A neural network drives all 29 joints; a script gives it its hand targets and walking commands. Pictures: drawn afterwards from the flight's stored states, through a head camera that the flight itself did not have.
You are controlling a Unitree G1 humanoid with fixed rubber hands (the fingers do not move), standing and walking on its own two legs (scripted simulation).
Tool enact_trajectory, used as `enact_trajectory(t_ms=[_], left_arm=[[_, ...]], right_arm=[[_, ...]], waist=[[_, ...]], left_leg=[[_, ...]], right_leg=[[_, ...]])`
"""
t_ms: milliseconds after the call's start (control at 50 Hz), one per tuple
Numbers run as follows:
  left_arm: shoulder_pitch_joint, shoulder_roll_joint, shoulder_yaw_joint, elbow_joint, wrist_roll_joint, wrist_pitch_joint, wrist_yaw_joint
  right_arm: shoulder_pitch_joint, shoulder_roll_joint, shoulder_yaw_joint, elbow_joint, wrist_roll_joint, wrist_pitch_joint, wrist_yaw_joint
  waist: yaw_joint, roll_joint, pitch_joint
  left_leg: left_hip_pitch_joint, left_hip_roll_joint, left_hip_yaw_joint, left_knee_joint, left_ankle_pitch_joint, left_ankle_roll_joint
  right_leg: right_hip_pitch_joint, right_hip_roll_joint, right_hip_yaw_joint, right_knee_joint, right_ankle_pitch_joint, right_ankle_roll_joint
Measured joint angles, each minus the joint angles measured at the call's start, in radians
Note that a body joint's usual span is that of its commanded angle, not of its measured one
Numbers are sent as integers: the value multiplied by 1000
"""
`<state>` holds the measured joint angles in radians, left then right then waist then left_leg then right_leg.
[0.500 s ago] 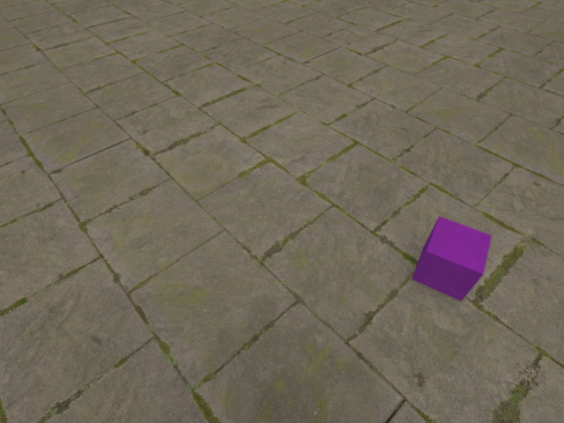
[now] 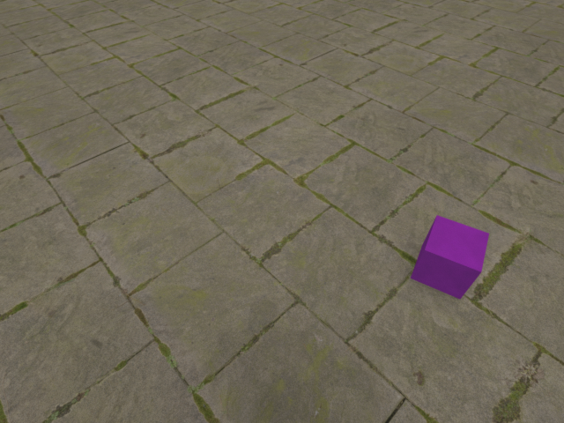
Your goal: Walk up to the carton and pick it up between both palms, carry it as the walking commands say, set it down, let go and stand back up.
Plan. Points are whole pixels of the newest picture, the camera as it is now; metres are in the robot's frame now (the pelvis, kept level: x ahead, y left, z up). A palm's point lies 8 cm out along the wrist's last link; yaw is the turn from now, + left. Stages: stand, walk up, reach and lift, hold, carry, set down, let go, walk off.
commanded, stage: walk up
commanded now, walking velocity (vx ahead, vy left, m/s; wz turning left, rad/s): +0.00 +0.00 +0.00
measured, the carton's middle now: (448, 256) +0.85 -0.65 -0.68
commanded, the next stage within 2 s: none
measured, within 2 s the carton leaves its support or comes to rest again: neither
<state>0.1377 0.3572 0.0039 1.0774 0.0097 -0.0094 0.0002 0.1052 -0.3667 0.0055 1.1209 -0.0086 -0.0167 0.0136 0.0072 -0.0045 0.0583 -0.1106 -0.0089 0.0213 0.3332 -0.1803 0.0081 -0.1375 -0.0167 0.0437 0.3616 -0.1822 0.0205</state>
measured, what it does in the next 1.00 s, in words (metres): walks ahead, turning right: right foot, then left foot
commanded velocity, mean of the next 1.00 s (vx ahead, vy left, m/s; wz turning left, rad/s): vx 0.00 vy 0.00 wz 0.00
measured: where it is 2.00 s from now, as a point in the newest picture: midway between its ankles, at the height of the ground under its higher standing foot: (404, 354)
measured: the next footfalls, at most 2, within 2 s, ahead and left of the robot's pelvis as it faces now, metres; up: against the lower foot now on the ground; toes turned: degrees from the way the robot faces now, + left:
right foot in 0.50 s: +0.10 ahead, -0.24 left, +0.00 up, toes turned -21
left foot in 0.84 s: +0.34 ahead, -0.08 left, +0.00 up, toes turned -20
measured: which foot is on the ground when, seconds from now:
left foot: down 0.00-0.52, up 0.54-0.82, down 0.84-1.00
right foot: down 0.00-0.20, up 0.22-0.48, down 0.50-0.84, up 0.86-1.00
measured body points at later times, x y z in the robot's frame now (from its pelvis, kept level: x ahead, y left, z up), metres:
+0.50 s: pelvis +0.05 -0.07 -0.03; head +0.05 -0.10 +0.42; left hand +0.20 +0.26 -0.10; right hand +0.07 -0.45 -0.13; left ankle +0.01 +0.11 -0.75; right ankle +0.06 -0.22 -0.75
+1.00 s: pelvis +0.22 -0.15 -0.02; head +0.23 -0.15 +0.43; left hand +0.47 +0.07 -0.13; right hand +0.07 -0.48 -0.10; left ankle +0.30 -0.07 -0.75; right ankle +0.17 -0.28 -0.70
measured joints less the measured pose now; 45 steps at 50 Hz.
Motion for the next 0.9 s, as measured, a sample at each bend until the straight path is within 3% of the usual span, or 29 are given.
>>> enact_trajectory(t_ms=[200, 260, 340, 440, 500, 520, 540, 580, 620, 700, 800, 840, 900], left_arm=[[8, 0, 12, -27, 5, 13, -6], [55, 22, 43, -96, 29, 47, -60], [95, 65, 78, -144, 39, 64, -112], [133, 90, 110, -189, 27, 62, -148], [158, 113, 122, -209, 26, 43, -148], [155, 120, 128, -216, 28, 30, -140], [151, 120, 133, -225, 28, 18, -126], [160, 100, 132, -241, 10, 0, -104], [176, 69, 117, -247, -6, -8, -85], [218, 44, 84, -270, -3, -19, -70], [247, 48, 62, -301, 3, -27, -66], [260, 52, 63, -310, 2, -22, -61], [231, 70, 60, -299, 7, -3, -50]], right_arm=[[-9, -4, -9, -21, 0, 0, -6], [-10, -19, -45, -89, -13, -33, -4], [23, -54, -86, -148, -26, -59, -17], [69, -114, -115, -177, -39, -61, -10], [86, -129, -121, -192, -47, -54, -5], [92, -131, -121, -198, -43, -48, -3], [94, -128, -117, -203, -35, -40, -1], [80, -119, -99, -221, -23, -31, 8], [61, -110, -82, -243, -13, -36, 12], [67, -69, -58, -278, 1, -48, 25], [109, -49, -59, -285, -5, -56, 32], [141, -64, -66, -300, -15, -80, 25], [164, -64, -76, -298, -8, -90, 11]], waist=[[6, -1, -4], [28, -15, -7], [16, -26, -4], [18, 8, -10], [15, 23, -34], [20, 33, -35], [30, 36, -30], [39, 38, -7], [40, 49, 20], [31, 25, 36], [29, -11, 17], [14, -17, -10], [-14, -62, -12]], left_leg=[[-8, 4, 12, 19, -28, 3], [-17, 18, 89, 35, -40, 17], [12, 40, 148, 38, -68, -6], [69, 105, 209, 84, -144, -44], [58, 162, 231, 207, -245, -39], [19, 195, 214, 313, -275, -17], [-39, 193, 153, 451, -304, -6], [-152, 148, 56, 675, -329, 6], [-248, 120, 23, 778, -289, 22], [-357, 97, 31, 634, -217, 15], [-352, 77, 66, 377, -77, 5], [-295, 67, 75, 273, -45, 18], [-272, 63, 130, 326, -55, 19]], right_leg=[[-19, 6, 10, 31, -30, -12], [-181, 3, 12, 314, -167, -34], [-321, -48, -2, 516, -158, -18], [-318, -115, -33, 428, -113, -20], [-247, -109, -69, 342, -116, -37], [-244, -89, -78, 356, -135, -17], [-253, -70, -78, 390, -160, -11], [-234, -37, -63, 390, -174, -21], [-185, -5, -48, 325, -150, -29], [-102, 29, -16, 217, -129, -45], [-49, 51, 25, 222, -188, -41], [-86, 60, 40, 347, -254, -51], [-228, 63, 86, 670, -255, -72]])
